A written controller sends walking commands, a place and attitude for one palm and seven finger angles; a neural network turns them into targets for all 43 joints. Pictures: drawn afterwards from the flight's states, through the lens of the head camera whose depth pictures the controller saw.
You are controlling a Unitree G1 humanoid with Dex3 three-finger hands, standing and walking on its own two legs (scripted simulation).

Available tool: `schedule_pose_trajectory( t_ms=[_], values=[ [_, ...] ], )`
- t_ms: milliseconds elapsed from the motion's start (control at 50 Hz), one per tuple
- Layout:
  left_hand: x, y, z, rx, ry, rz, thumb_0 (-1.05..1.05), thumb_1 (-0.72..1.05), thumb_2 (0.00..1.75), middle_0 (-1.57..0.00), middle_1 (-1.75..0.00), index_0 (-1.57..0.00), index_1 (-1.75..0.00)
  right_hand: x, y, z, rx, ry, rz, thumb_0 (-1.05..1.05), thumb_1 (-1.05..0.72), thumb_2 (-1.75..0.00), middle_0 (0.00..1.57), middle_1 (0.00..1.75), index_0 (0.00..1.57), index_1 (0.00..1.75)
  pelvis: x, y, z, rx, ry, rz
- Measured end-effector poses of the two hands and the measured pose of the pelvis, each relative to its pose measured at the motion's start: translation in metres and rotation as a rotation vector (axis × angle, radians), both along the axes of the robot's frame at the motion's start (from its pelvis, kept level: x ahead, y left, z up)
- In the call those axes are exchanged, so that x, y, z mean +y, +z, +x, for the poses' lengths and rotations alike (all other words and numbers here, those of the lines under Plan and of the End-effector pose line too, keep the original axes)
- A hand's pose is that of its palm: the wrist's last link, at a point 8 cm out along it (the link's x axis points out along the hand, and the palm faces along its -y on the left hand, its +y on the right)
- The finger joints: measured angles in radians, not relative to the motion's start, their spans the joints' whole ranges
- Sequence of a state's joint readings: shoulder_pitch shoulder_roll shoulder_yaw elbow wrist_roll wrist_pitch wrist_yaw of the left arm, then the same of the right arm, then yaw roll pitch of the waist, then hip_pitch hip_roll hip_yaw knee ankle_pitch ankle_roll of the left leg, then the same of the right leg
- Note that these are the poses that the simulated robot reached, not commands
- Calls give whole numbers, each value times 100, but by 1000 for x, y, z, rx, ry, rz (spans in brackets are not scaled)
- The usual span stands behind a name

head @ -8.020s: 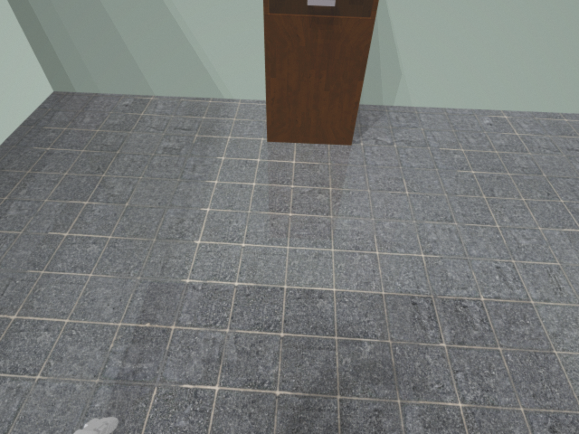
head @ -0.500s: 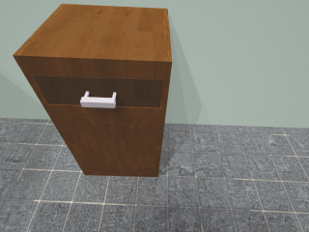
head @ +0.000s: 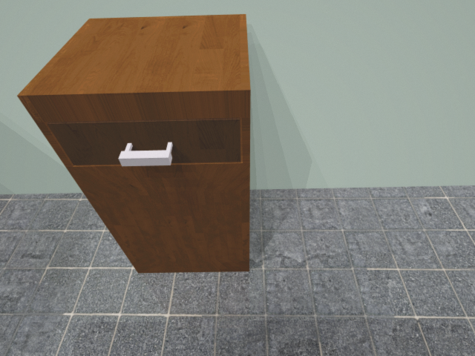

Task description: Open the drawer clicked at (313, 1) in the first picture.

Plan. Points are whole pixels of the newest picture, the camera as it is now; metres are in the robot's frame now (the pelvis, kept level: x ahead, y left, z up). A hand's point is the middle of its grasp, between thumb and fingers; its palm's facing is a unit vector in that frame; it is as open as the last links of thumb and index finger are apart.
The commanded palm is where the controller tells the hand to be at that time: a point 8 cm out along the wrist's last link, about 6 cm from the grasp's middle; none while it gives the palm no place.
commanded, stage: look again from close up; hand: left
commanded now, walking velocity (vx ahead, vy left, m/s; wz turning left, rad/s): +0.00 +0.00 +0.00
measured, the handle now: (147, 152) +0.56 +0.26 +0.00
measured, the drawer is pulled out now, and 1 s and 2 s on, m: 0.00 0.00 0.00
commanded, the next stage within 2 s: shuffle to correct the standing spot in 0.12 s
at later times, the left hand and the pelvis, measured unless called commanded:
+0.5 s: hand out of the picture -0.01 +0.15 -0.18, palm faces +0.09 -0.98 -0.17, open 7.4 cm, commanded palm none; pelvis +0.02 -0.01 +0.00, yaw +1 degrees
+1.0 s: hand out of the picture +0.09 +0.19 -0.18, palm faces +0.05 -0.97 -0.23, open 7.3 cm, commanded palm none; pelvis +0.06 +0.01 +0.00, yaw +0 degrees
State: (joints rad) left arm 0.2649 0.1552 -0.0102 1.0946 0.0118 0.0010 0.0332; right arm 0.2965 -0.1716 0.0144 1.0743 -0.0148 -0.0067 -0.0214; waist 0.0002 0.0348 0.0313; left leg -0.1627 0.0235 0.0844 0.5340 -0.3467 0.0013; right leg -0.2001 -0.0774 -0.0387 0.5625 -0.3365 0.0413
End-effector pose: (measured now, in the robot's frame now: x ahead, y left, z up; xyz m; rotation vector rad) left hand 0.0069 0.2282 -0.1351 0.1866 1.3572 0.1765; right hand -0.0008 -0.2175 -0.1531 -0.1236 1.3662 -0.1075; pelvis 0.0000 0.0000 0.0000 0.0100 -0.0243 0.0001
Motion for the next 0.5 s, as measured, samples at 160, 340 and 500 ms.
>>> schedule_pose_trajectory(
  t_ms=[160,340,500],
  values=[
    [-20,-1,-14,33,7,-25,1,91,90,-20,-30,-20,-30,-16,5,-1,7,3,-9,0,-92,-90,20,30,20,30,-13,3,-4,13,-4,5],
    [-37,-4,-23,61,29,-50,1,91,90,-20,-30,-20,-30,-28,5,-4,41,7,-16,0,-91,-90,20,30,20,30,-24,2,1,20,0,2],
    [-27,-13,-23,74,85,-67,1,91,90,-20,-30,-20,-30,-24,7,9,64,20,-46,0,-91,-90,20,30,20,30,-12,-3,19,32,16,-6]
  ],
)
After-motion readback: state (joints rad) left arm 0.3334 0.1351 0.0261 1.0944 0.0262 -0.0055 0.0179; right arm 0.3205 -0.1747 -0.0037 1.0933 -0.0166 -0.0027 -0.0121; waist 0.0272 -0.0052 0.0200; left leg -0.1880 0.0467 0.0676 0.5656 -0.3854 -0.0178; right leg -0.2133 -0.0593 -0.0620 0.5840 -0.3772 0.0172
